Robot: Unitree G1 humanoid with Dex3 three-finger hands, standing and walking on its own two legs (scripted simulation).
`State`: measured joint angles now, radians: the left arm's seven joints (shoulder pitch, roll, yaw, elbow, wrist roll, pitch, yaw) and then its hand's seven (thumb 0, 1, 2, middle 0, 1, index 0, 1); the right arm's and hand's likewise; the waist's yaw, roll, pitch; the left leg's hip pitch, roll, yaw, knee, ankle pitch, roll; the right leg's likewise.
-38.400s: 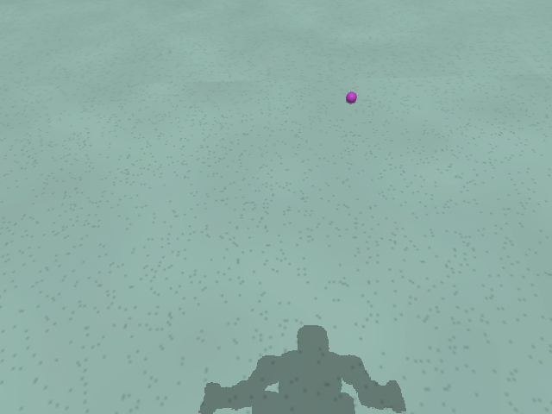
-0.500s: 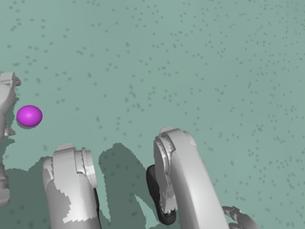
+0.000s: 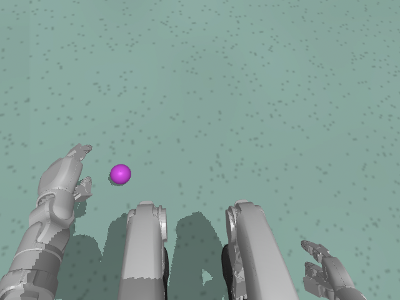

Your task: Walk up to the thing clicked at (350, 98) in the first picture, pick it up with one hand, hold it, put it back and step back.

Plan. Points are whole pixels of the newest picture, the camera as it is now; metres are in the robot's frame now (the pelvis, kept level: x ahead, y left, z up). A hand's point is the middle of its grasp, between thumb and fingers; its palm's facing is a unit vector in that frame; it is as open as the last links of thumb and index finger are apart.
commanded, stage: home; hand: left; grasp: from above
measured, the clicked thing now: (120, 174) +0.45 +0.27 -0.42
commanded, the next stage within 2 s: none
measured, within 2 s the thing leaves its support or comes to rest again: neither
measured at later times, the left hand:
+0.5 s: hand (43, 234) +0.24 +0.22 +0.10, palm faces +0.09 -0.95 -0.30, open 7.4 cm
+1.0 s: hand out of the picture +0.22 +0.20 +0.21, palm faces +0.18 -0.97 -0.19, open 7.4 cm
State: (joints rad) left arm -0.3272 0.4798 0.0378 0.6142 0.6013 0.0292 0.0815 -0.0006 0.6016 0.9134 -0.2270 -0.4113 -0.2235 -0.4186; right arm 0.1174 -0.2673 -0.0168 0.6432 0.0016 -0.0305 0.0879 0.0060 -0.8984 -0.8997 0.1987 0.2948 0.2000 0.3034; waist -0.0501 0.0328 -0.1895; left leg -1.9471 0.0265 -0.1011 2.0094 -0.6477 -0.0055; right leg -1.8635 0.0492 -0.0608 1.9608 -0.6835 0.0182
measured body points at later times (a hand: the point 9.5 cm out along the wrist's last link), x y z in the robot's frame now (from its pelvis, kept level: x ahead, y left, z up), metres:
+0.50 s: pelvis +0.04 +0.00 +0.18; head +0.13 +0.03 +0.62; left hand +0.24 +0.27 +0.12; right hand +0.24 -0.21 +0.10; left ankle +0.08 +0.12 -0.42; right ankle +0.08 -0.12 -0.42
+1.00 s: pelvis +0.08 +0.01 +0.26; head +0.09 +0.01 +0.71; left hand +0.20 +0.25 +0.23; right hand +0.27 -0.22 +0.20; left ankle +0.08 +0.12 -0.42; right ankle +0.08 -0.12 -0.42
